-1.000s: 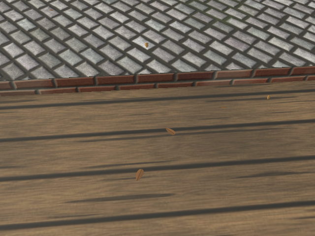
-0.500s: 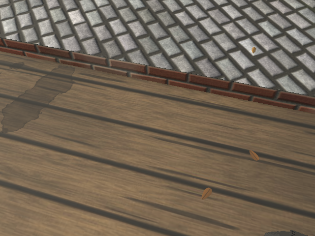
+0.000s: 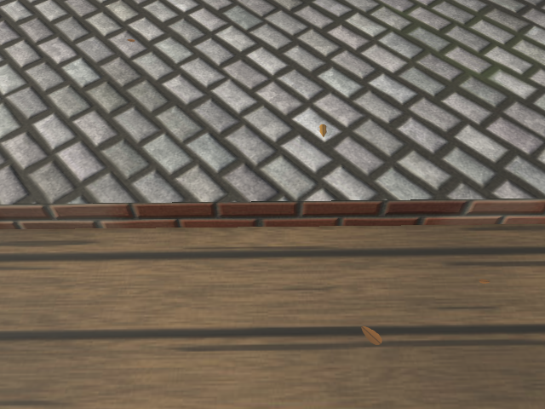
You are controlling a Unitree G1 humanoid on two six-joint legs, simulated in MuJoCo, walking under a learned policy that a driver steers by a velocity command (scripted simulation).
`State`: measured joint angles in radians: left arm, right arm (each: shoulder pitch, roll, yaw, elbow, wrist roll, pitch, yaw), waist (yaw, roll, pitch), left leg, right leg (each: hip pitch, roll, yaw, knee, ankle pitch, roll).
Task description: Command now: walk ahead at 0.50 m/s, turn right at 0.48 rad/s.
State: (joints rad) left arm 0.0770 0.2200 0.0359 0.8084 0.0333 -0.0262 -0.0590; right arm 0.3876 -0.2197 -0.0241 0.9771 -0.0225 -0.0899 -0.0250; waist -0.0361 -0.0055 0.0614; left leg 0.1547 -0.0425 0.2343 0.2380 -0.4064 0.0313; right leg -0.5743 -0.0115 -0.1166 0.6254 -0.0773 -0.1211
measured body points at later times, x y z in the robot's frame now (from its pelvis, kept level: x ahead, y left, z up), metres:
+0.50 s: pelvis +0.29 -0.01 +0.01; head +0.32 -0.03 +0.46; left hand +0.34 +0.27 -0.11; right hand +0.43 -0.29 -0.09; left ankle +0.48 +0.08 -0.69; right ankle +0.15 -0.06 -0.72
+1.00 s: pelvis +0.56 -0.05 +0.02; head +0.59 -0.06 +0.46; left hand +0.81 +0.10 -0.09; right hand +0.43 -0.27 -0.12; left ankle +0.48 +0.06 -0.72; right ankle +0.66 -0.21 -0.69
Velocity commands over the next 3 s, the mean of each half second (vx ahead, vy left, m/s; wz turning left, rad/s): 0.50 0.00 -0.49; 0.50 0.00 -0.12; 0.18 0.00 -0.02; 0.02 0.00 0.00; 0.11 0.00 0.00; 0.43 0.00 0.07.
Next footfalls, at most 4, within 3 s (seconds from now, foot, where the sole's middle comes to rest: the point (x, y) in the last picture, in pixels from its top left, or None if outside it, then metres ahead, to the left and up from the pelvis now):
0.04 right None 0.19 -0.07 -0.76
0.56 left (261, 377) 0.52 0.05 -0.76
1.08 right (357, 297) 0.72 -0.21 -0.76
1.42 left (278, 295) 0.74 0.00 -0.76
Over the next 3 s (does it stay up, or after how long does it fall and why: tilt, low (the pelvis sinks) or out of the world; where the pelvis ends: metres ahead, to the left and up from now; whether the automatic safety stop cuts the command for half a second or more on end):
stays up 0.94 -0.27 0.02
